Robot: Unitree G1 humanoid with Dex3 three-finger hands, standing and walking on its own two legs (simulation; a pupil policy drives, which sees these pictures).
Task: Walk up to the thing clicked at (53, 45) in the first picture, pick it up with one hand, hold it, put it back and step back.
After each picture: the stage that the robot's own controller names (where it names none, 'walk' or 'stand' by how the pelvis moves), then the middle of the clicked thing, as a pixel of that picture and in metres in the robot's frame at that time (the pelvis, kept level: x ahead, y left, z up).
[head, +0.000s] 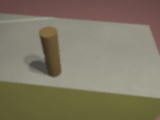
stand; (51, 54) +0.53 +0.14 -0.01
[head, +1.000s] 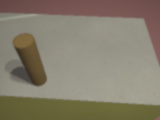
walk; (32, 63) +0.44 +0.21 +0.00
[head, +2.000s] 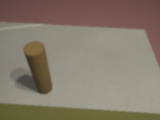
stand; (40, 71) +0.42 +0.18 +0.00
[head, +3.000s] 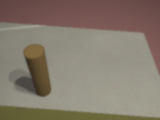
stand; (39, 73) +0.42 +0.17 -0.01
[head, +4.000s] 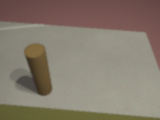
stand; (40, 72) +0.42 +0.17 -0.01
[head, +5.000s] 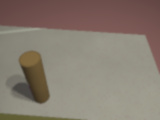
stand; (36, 80) +0.39 +0.18 -0.01
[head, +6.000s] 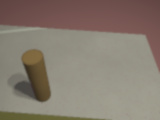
stand; (38, 78) +0.39 +0.18 -0.01
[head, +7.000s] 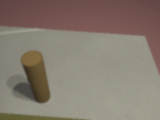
rise first; (38, 80) +0.39 +0.18 -0.01
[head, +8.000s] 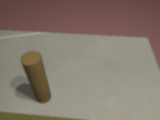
rise first; (38, 80) +0.39 +0.20 -0.01
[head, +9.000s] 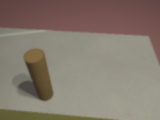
go down; (40, 77) +0.40 +0.19 -0.01
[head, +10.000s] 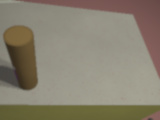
go down; (24, 63) +0.40 +0.17 +0.04
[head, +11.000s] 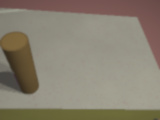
go down; (23, 68) +0.39 +0.18 +0.05
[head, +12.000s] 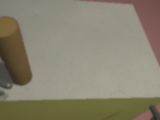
close in; (14, 57) +0.41 +0.19 +0.07
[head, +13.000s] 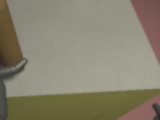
close; (5, 42) +0.45 +0.20 +0.09
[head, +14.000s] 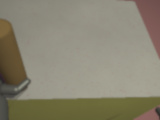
lift; (9, 62) +0.38 +0.20 +0.08
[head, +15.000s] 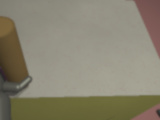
lift; (11, 60) +0.39 +0.19 +0.08
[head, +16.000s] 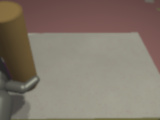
hold; (17, 55) +0.32 +0.17 +0.23
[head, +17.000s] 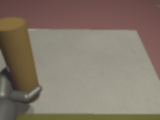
hold; (21, 65) +0.32 +0.17 +0.17
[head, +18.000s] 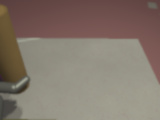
crouch; (6, 56) +0.32 +0.20 +0.22
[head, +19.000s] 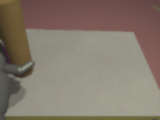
lower; (15, 41) +0.40 +0.20 +0.19
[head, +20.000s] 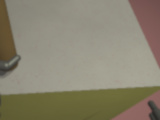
lower; out of the picture +0.46 +0.21 +0.09
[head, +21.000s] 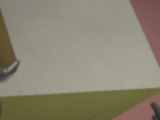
lower; out of the picture +0.44 +0.21 +0.09
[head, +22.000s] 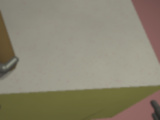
lower; out of the picture +0.45 +0.21 +0.09
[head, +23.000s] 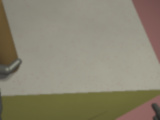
lower; out of the picture +0.44 +0.21 +0.09
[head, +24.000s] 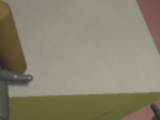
open; (7, 46) +0.42 +0.19 +0.09
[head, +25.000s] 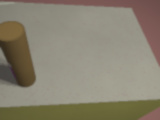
sink last; (19, 60) +0.41 +0.18 +0.06
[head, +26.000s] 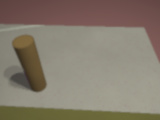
stand; (32, 66) +0.43 +0.21 +0.05
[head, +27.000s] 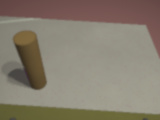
stand; (32, 64) +0.42 +0.20 +0.05
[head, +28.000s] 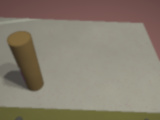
stand; (28, 65) +0.41 +0.20 +0.05
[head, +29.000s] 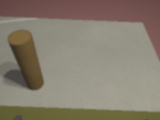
stand; (29, 64) +0.41 +0.20 +0.06
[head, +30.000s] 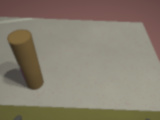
stand; (28, 63) +0.42 +0.20 +0.06
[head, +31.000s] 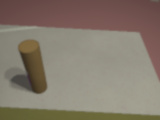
stand; (35, 69) +0.43 +0.20 +0.01
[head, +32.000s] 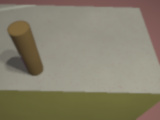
walk; (28, 52) +0.47 +0.21 +0.01
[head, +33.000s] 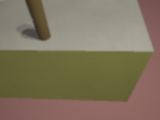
walk; (38, 18) +0.70 +0.25 +0.01
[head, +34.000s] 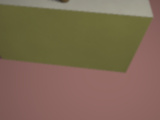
stand; out of the picture +1.02 +0.15 +0.02
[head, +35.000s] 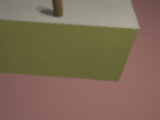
stand; out of the picture +1.03 +0.18 -0.01
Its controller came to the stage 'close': yes
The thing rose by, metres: 0.21
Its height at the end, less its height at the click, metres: +0.00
